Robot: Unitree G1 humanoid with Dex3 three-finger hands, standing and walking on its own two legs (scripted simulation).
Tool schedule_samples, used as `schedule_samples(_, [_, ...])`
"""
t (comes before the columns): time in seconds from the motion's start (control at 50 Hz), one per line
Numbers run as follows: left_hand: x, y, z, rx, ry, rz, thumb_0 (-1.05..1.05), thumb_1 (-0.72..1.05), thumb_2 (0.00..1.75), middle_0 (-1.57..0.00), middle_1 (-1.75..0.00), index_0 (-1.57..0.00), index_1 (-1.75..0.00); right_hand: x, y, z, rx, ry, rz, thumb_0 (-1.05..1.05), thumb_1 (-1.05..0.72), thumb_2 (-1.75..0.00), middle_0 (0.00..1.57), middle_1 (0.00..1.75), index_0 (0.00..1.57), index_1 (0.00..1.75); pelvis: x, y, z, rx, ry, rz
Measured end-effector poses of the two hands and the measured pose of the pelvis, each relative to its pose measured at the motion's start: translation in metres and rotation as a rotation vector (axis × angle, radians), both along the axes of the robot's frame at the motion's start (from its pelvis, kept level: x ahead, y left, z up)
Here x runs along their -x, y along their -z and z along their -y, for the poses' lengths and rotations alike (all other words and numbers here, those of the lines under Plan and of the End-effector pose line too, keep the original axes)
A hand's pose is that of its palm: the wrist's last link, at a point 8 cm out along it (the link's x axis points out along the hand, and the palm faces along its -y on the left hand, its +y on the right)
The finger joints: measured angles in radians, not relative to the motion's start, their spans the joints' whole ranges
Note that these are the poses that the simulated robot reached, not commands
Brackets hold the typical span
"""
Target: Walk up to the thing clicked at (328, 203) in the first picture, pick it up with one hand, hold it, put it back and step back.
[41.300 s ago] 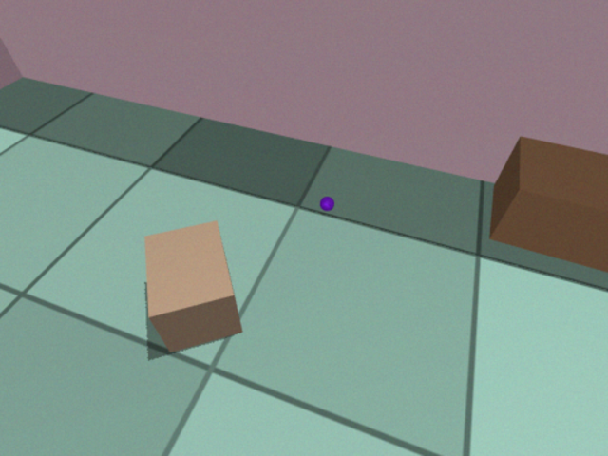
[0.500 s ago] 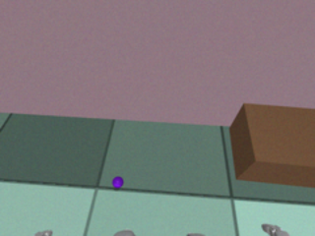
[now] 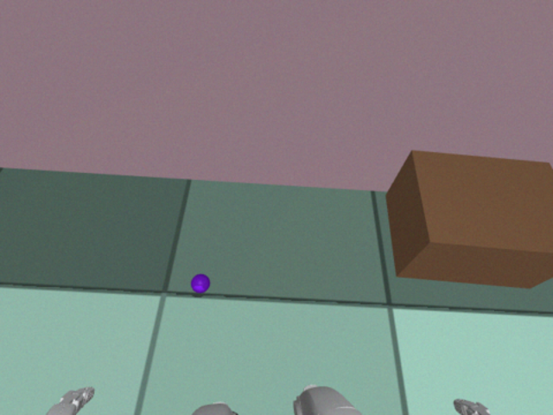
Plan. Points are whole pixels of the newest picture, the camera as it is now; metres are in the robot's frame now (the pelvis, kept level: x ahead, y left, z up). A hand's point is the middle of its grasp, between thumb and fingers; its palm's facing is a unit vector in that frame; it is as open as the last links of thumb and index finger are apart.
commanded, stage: step back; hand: left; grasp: from above
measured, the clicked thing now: (200, 283) +0.56 +0.24 -0.73
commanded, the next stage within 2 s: none
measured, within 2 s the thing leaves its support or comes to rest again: neither
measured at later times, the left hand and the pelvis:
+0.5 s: hand out of the picture +0.00 +0.28 -0.15, palm faces +0.03 -0.93 -0.38, open 7.4 cm; pelvis -0.13 +0.01 -0.01, yaw +1 degrees
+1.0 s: hand out of the picture -0.22 +0.24 -0.14, palm faces -0.04 -0.92 -0.40, open 7.4 cm; pelvis -0.29 -0.02 +0.00, yaw -4 degrees
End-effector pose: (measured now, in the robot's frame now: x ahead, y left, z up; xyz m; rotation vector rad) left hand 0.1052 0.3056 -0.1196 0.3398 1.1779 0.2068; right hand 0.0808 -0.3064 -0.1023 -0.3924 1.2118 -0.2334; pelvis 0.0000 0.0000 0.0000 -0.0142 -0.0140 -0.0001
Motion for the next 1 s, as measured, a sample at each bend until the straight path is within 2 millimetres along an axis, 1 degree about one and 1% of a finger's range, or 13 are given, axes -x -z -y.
schedule_samples(0.08, [0.019, 0.001, 0.006, -0.024, 0.02, -0.003, 0.0, 0.91, 0.9, -0.2, -0.3, -0.21, -0.3, 0.005, 0.013, 0.01, -0.023, 0.004, 0.055, 0.01, -0.9, -0.9, 0.21, 0.3, 0.21, 0.3, 0.017, 0.01, 0.008, -0.015, 0.031, 0.007])
schedule_samples(0.12, [0.031, -0.002, 0.012, -0.034, 0.023, -0.006, 0.0, 0.91, 0.9, -0.2, -0.3, -0.21, -0.3, 0.009, 0.02, 0.014, -0.038, 0.015, 0.069, 0.01, -0.9, -0.9, 0.21, 0.3, 0.21, 0.3, 0.027, 0.012, 0.012, 0.015, 0.026, 0.023])
schedule_samples(0.24, [0.061, -0.021, 0.019, -0.036, 0.011, 0.028, 0.0, 0.9, 0.89, -0.21, -0.3, -0.21, -0.3, 0.032, 0.016, 0.014, -0.062, 0.015, 0.064, 0.01, -0.9, -0.9, 0.21, 0.3, 0.21, 0.3, 0.053, 0.001, 0.014, -0.032, 0.029, 0.015])
schedule_samples(0.3, [0.069, -0.027, 0.016, -0.044, 0.009, 0.059, 0.01, 0.9, 0.89, -0.21, -0.3, -0.21, -0.3, 0.05, 0.015, 0.013, -0.052, -0.006, 0.047, 0.01, -0.9, -0.9, 0.21, 0.3, 0.21, 0.3, 0.067, 0.0, 0.011, -0.034, 0.016, 0.005])
schedule_samples(0.36, [0.078, -0.027, 0.009, -0.047, 0.01, 0.102, 0.0, 0.9, 0.89, -0.21, -0.3, -0.21, -0.3, 0.07, 0.016, 0.01, -0.033, -0.028, 0.017, 0.01, -0.9, -0.9, 0.21, 0.3, 0.21, 0.3, 0.084, 0.002, 0.006, -0.028, -0.007, 0.001])
schedule_samples(0.46, [0.102, -0.01, -0.01, -0.024, 0.003, 0.133, 0.0, 0.9, 0.9, -0.21, -0.3, -0.21, -0.3, 0.105, 0.014, -0.001, 0.003, -0.052, 0.001, 0.01, -0.91, -0.9, 0.2, 0.3, 0.21, 0.3, 0.118, 0.013, -0.007, -0.032, -0.034, 0.016])
schedule_samples(0.5, [0.117, -0.005, -0.014, -0.013, -0.008, 0.11, 0.0, 0.9, 0.9, -0.21, -0.3, -0.21, -0.3, 0.12, 0.008, -0.008, 0.0, -0.055, -0.001, 0.01, -0.91, -0.9, 0.2, 0.3, 0.21, 0.3, 0.13, 0.01, -0.011, -0.03, -0.022, 0.026])
schedule_samples(0.58, [0.148, -0.005, -0.019, 0.001, -0.024, 0.061, 0.0, 0.9, 0.9, -0.21, -0.3, -0.21, -0.3, 0.147, -0.008, -0.014, 0.007, -0.045, 0.01, 0.01, -0.9, -0.9, 0.21, 0.3, 0.21, 0.3, 0.15, 0.0, -0.013, 0.001, -0.012, 0.019])
schedule_samples(0.7, [0.204, -0.001, -0.02, -0.003, -0.014, -0.009, 0.0, 0.91, 0.9, -0.2, -0.3, -0.2, -0.3, 0.169, -0.018, -0.01, 0.022, -0.027, 0.078, 0.01, -0.9, -0.9, 0.21, 0.3, 0.21, 0.3, 0.185, -0.003, -0.009, 0.01, 0.03, 0.012])
schedule_samples(0.78, [0.237, 0.003, -0.013, -0.014, 0.01, -0.051, 0.0, 0.91, 0.9, -0.2, -0.3, -0.2, -0.3, 0.188, -0.015, 0.0, 0.019, -0.022, 0.133, 0.01, -0.9, -0.9, 0.21, 0.3, 0.21, 0.3, 0.214, 0.003, -0.002, 0.005, 0.064, 0.02])
schedule_samples(0.86, [0.267, 0.004, 0.001, -0.028, 0.034, -0.048, 0.0, 0.91, 0.9, -0.2, -0.3, -0.2, -0.3, 0.215, 0.0, 0.018, 0.005, -0.014, 0.16, 0.01, -0.9, -0.9, 0.21, 0.3, 0.21, 0.3, 0.247, 0.014, 0.01, -0.005, 0.089, 0.024])
schedule_samples(0.92, [0.296, -0.002, 0.014, -0.03, 0.032, -0.042, 0.0, 0.91, 0.9, -0.2, -0.3, -0.2, -0.3, 0.241, 0.009, 0.03, -0.009, 0.017, 0.15, 0.01, -0.9, -0.9, 0.21, 0.3, 0.21, 0.3, 0.271, 0.015, 0.018, 0.014, 0.07, 0.038])
schedule_samples(1.0, [0.327, -0.017, 0.021, -0.039, 0.013, -0.031, 0.0, 0.9, 0.89, -0.21, -0.3, -0.21, -0.3, 0.282, 0.008, 0.034, -0.026, 0.035, 0.103, 0.01, -0.9, -0.9, 0.21, 0.3, 0.21, 0.3, 0.293, 0.004, 0.021, -0.04, 0.068, 0.029])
